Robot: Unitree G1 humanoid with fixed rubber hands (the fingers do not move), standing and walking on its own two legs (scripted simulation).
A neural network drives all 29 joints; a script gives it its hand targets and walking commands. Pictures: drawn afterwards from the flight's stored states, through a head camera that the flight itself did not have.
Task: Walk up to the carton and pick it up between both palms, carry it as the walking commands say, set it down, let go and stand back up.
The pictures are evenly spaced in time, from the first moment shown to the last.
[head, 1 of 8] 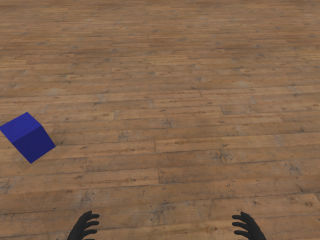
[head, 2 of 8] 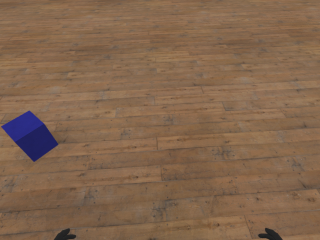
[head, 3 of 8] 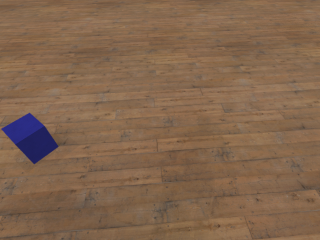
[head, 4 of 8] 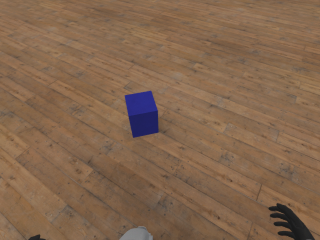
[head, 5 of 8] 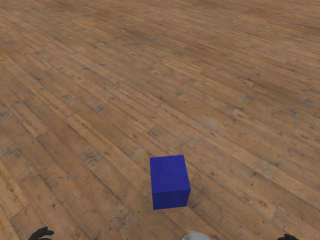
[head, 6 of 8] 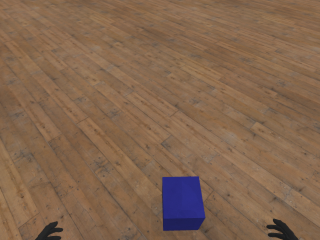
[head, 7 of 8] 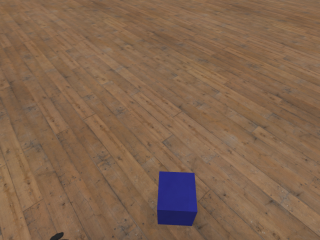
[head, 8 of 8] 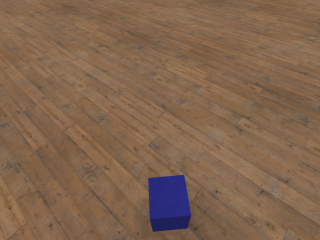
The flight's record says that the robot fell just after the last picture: no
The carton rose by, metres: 0.00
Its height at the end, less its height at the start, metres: +0.00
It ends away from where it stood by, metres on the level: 0.00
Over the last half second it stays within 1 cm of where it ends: yes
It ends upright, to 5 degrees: yes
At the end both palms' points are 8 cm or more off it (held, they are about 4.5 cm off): yes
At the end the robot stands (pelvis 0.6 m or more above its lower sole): yes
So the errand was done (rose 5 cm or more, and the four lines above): no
